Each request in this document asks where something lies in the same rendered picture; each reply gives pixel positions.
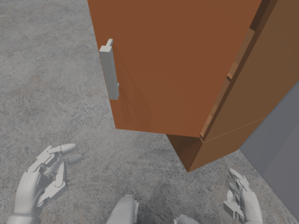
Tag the left robot forearm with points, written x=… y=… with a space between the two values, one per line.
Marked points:
x=23 y=219

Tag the handle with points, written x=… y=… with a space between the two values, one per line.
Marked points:
x=107 y=60

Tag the left robot hand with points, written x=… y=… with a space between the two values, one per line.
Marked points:
x=29 y=197

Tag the right robot hand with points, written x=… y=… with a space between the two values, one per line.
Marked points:
x=247 y=207

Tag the cupboard door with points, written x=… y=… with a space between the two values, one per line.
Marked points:
x=171 y=58

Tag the robot left thigh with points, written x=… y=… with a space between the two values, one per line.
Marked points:
x=125 y=212

